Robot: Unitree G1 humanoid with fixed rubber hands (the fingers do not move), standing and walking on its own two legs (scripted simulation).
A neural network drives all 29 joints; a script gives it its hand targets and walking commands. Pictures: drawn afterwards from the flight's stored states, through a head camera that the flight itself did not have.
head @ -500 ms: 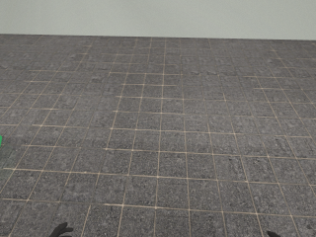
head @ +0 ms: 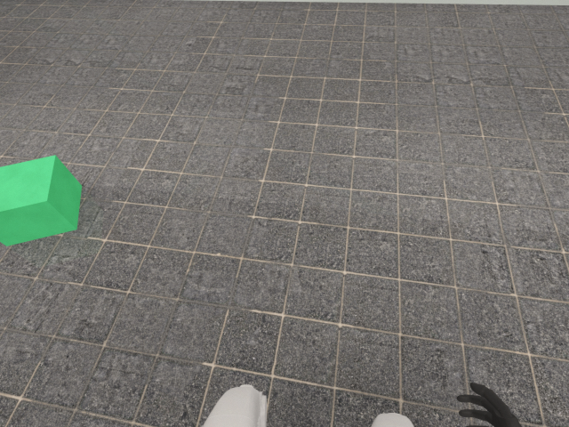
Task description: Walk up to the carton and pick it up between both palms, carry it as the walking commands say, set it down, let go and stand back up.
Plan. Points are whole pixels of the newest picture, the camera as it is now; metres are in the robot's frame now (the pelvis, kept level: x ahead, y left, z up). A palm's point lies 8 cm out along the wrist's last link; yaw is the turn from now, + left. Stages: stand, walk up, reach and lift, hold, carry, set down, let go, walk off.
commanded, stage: walk up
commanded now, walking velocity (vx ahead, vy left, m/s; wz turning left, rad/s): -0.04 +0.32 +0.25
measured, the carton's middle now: (31, 200) +1.01 +1.13 -0.65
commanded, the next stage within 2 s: none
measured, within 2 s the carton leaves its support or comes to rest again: neither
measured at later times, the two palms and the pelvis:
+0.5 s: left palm out of the picture -0.11 +0.56 -0.17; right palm out of the picture +0.08 +0.01 -0.10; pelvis -0.10 +0.28 -0.04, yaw +2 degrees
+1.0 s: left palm out of the picture -0.30 +0.90 -0.18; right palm out of the picture -0.07 +0.34 -0.10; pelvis -0.24 +0.60 -0.04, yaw +1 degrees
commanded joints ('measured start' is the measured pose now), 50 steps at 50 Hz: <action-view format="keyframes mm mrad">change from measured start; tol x64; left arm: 1 -62 243 150 -41 20 7 12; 17 518 218 162 151 25 55 59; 24 -433 214 141 -105 10 7 22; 42 519 187 158 190 28 39 30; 50 -417 226 169 -93 16 1 14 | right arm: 1 18 -46 34 -93 2 -25 16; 50 343 -74 -55 -128 -24 7 -18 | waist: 1 23 -414 -246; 16 205 434 -233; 26 -140 -472 31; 31 -31 506 -132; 50 -146 -274 -11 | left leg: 1 217 55 -12 -582 19 -5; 5 490 341 -297 -623 1267 160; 16 61 -87 83 -687 1110 -384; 19 -53 116 -449 473 -188 45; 31 152 236 -485 -815 732 172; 34 81 118 -354 -957 136 77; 41 204 -98 42 -859 933 -387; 44 -121 69 -466 449 -107 -29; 50 100 140 -192 45 -148 52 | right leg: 1 173 -95 22 -21 496 -145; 6 -375 210 -15 919 -408 -58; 17 430 1 -37 -133 -183 -343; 24 -204 -226 23 -361 64 -201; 32 -334 229 6 1044 -431 -59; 42 459 155 -134 -44 -277 -295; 50 -77 -212 -50 -145 226 -108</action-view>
